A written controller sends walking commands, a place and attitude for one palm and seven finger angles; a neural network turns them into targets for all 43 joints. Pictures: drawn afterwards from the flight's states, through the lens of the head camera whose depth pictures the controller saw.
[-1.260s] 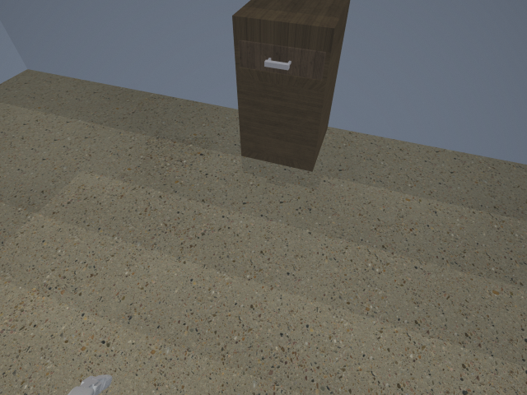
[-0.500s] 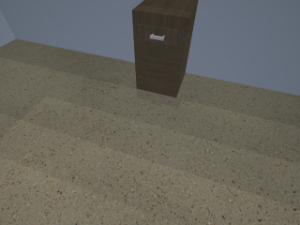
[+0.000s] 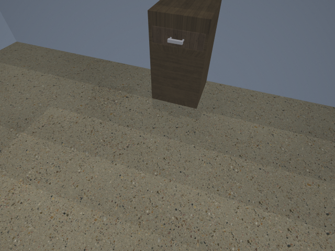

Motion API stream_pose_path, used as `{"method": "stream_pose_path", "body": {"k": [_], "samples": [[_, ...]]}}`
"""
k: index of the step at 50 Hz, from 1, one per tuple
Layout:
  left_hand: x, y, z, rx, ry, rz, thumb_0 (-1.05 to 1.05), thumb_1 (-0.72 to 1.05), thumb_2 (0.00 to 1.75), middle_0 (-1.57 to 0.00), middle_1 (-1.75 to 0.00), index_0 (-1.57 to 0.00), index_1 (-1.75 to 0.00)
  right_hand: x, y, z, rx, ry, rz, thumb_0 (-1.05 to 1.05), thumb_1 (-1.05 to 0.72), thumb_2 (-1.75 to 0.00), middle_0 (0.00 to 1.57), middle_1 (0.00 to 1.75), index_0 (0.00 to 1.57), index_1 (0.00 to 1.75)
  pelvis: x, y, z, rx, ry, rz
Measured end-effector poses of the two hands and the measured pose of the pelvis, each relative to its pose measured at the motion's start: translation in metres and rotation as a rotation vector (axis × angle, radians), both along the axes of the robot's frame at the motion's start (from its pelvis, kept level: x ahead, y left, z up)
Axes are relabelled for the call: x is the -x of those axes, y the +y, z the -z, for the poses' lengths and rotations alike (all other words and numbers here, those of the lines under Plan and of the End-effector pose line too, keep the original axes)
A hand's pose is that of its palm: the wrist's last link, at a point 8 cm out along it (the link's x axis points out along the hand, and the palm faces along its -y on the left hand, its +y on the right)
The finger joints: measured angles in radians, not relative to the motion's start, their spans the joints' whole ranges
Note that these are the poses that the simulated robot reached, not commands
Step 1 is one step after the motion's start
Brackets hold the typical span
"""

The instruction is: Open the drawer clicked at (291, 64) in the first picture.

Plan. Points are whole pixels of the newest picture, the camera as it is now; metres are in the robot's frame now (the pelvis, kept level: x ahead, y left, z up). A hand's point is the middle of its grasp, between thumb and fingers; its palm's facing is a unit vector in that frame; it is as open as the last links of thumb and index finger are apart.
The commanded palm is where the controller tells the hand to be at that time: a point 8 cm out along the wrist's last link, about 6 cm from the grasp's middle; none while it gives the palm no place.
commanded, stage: look at it before walking up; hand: left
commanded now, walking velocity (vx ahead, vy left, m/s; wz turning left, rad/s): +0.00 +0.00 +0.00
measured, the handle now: (176, 40) +1.46 +0.02 -0.16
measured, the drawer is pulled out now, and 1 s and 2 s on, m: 0.00 0.00 0.00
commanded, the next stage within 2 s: walk to a spot facing it in 0.18 s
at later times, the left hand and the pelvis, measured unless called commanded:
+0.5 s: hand out of the picture +0.05 +0.22 -0.18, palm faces +0.02 -0.97 -0.24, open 7.4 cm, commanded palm none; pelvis +0.03 +0.01 -0.01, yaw +1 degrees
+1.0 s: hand (120, 194) +0.33 +0.18 -0.18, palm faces -0.06 -0.98 -0.18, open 7.3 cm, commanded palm none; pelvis +0.21 +0.01 -0.02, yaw +0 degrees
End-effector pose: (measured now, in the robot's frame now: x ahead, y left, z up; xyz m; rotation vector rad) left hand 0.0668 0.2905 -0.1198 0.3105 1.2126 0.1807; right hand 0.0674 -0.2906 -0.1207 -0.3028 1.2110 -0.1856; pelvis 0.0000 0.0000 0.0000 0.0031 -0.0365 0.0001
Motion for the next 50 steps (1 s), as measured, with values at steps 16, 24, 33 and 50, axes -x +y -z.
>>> {"method": "stream_pose_path", "body": {"k": [16,24,33,50], "samples": [[-0.002,0.002,0.0,-0.005,0.007,-0.004,0.0,0.91,0.9,-0.2,-0.3,-0.2,-0.3,-0.009,0.001,-0.001,0.001,-0.005,-0.001,0.01,-0.9,-0.9,0.21,0.29,0.21,0.3,-0.005,0.001,-0.001,0.001,0.0,0.002],[0.014,-0.017,0.021,0.073,0.052,-0.051,0.0,0.91,0.9,-0.2,-0.3,-0.2,-0.3,0.005,0.029,0.014,-0.046,0.066,0.01,0.01,-0.9,-0.9,0.2,0.29,0.2,0.3,-0.027,0.006,0.006,0.015,0.012,-0.01],[0.036,-0.026,0.048,0.183,0.246,-0.106,0.0,0.91,0.9,-0.2,-0.3,-0.2,-0.3,0.024,0.087,0.021,-0.09,0.153,0.103,0.01,-0.9,-0.9,0.21,0.29,0.2,0.3,-0.076,0.034,0.013,0.016,0.018,0.0],[-0.256,-0.061,0.036,0.157,-0.063,0.045,0.01,0.92,0.9,-0.19,-0.3,-0.2,-0.3,0.031,0.124,0.021,-0.221,0.538,0.293,0.01,-0.9,-0.9,0.21,0.29,0.21,0.3,-0.212,0.006,0.025,-0.007,0.029,-0.004]]}}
